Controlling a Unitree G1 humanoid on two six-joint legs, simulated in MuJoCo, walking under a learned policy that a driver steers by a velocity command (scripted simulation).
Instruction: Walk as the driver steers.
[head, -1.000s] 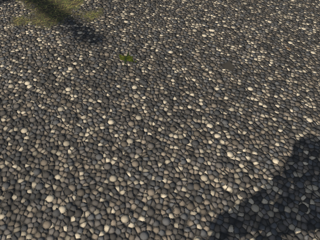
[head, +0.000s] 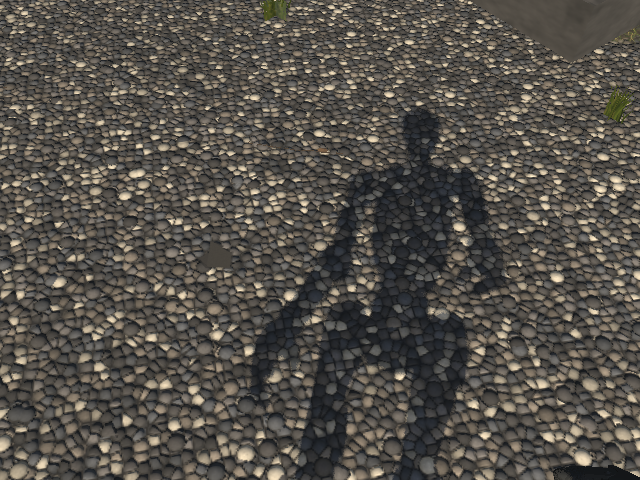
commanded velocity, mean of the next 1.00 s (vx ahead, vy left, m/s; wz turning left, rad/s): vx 0.12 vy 0.00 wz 0.32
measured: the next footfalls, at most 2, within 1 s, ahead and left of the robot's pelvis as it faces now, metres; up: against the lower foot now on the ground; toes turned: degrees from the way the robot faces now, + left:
right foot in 0.36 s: +0.25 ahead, -0.09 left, +0.00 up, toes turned +5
left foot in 0.78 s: +0.13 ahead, +0.10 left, +0.00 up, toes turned +21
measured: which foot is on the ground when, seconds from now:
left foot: down 0.00-0.36, up 0.38-0.76, down 0.78-1.00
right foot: up 0.00-0.34, down 0.36-0.78, up 0.80-1.00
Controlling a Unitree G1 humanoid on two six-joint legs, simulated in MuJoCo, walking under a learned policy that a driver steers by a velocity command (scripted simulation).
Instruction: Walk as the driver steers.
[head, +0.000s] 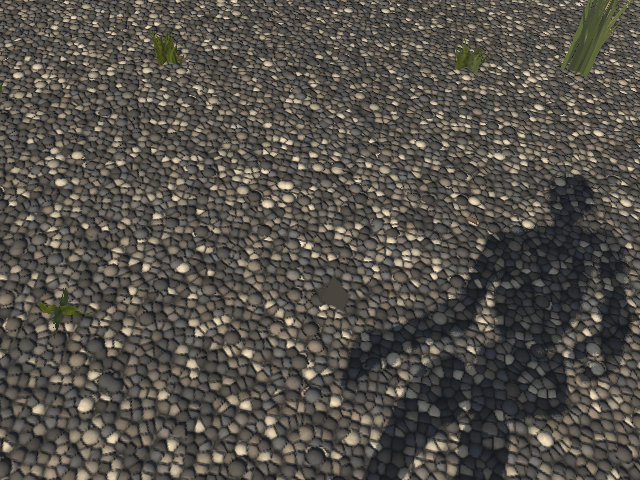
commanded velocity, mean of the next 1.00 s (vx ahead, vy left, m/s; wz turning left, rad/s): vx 0.16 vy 0.00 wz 0.49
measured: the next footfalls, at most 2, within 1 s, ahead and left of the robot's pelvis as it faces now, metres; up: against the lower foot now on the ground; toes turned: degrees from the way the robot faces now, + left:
right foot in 0.30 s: +0.06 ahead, -0.12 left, +0.00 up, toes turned +16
left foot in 0.76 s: -0.01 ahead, +0.10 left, +0.00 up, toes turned +27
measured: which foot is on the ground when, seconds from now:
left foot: down 0.00-0.30, up 0.32-0.74, down 0.76-1.00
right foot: up 0.00-0.28, down 0.30-0.76, up 0.78-1.00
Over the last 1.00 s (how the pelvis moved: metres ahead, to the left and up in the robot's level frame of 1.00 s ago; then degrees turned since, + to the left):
0.12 0.02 0.02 26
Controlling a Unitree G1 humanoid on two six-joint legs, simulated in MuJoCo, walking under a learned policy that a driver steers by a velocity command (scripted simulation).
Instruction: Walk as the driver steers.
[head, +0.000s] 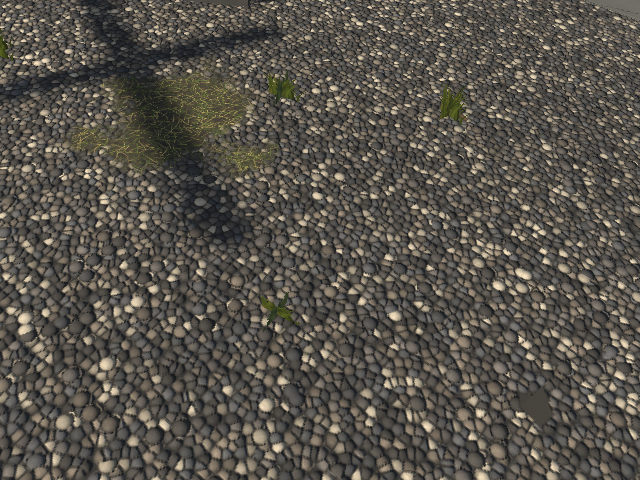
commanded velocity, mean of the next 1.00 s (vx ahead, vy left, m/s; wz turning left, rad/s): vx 0.49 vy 0.00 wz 0.00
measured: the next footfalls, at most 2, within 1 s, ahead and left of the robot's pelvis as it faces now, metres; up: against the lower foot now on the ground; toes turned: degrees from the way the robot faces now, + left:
right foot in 0.24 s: +0.31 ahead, -0.10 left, +0.00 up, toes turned -3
left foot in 0.78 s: +0.61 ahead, +0.09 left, +0.00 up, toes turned +3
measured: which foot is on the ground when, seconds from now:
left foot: down 0.00-0.26, up 0.28-0.76, down 0.78-1.00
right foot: up 0.00-0.22, down 0.24-0.78, up 0.80-1.00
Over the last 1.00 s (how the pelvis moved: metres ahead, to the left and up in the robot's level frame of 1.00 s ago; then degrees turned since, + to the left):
0.07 0.06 0.00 29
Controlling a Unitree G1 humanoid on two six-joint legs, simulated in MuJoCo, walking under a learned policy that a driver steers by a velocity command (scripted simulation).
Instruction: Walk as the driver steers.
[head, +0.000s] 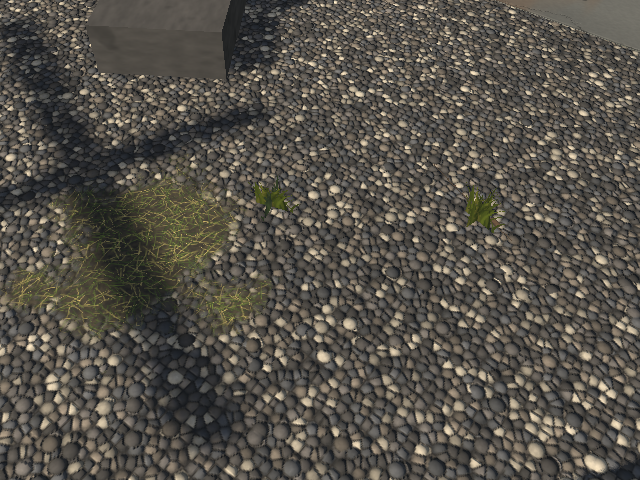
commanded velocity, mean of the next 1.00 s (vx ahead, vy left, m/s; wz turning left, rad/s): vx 0.49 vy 0.00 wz -0.53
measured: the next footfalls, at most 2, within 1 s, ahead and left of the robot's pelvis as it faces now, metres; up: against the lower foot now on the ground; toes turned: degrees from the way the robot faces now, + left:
right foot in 0.32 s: +0.32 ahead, -0.11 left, +0.00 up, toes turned -16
left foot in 0.86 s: +0.68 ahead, -0.08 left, +0.00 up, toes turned -31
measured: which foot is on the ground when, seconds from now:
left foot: down 0.00-0.34, up 0.36-0.84, down 0.86-1.00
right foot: up 0.00-0.30, down 0.32-0.86, up 0.88-1.00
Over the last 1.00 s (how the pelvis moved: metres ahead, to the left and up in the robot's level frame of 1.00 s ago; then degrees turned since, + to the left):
0.57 0.02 0.00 -3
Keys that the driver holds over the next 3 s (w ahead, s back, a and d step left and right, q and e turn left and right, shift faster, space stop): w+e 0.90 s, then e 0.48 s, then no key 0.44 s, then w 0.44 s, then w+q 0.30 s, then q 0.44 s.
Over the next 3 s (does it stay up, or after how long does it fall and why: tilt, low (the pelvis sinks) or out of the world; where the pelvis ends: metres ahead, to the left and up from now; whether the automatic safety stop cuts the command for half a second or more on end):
stays up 0.91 -0.51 0.00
